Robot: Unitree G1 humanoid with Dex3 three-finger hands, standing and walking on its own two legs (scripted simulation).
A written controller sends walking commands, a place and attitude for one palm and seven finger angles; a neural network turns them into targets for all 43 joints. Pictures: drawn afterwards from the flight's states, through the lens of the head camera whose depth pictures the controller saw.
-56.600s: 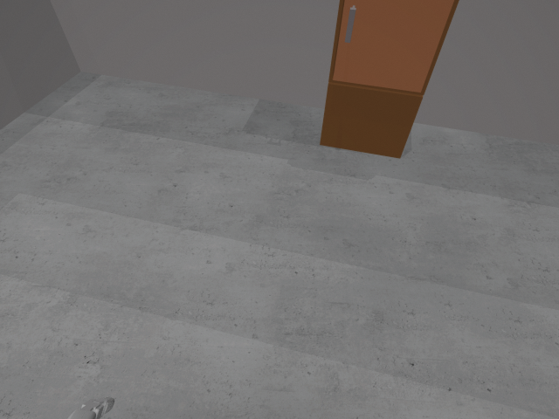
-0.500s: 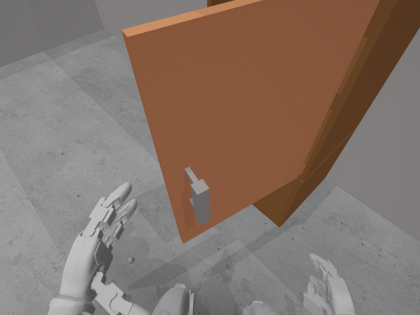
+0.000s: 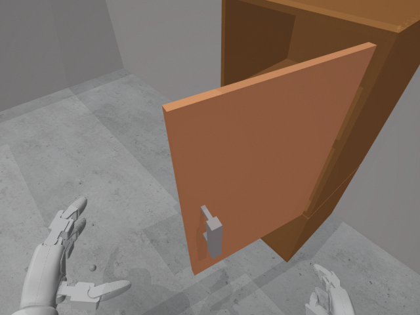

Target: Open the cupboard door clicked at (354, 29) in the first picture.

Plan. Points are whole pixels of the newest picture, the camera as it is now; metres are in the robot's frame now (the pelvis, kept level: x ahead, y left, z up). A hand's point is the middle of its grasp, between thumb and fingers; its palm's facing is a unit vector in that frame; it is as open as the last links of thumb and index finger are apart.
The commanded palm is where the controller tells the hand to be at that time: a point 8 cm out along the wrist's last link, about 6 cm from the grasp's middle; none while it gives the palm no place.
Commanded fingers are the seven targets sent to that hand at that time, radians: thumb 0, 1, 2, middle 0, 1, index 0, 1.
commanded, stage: draw the hand back to the body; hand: left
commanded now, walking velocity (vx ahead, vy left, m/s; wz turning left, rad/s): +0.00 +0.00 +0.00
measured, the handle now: (209, 231) +0.31 +0.03 -0.04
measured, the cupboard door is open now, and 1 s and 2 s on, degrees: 77 77 77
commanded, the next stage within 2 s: step back with the hand held close in 0.80 s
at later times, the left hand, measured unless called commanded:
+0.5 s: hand (31, 200) +0.21 +0.25 +0.21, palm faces +0.46 -0.79 -0.41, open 8.3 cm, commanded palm +0.16 +0.29 +0.21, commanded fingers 0.00 0.90 0.90 -0.20 -0.30 -0.20 -0.30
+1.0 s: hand (45, 208) +0.21 +0.24 +0.20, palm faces +0.43 -0.80 -0.42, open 7.4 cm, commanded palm +0.16 +0.27 +0.21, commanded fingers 0.00 0.90 0.90 -0.20 -0.30 -0.20 -0.30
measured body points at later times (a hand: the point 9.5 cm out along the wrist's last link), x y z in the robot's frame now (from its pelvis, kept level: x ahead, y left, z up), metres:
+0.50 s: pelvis +0.02 -0.01 +0.03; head +0.00 -0.03 +0.48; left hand +0.18 +0.29 +0.23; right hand +0.21 -0.23 -0.05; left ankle +0.03 +0.09 -0.70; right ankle -0.03 -0.12 -0.70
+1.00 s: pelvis +0.01 -0.02 +0.04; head +0.00 -0.05 +0.49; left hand +0.18 +0.28 +0.22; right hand +0.20 -0.25 -0.05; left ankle +0.03 +0.09 -0.70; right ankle -0.03 -0.12 -0.70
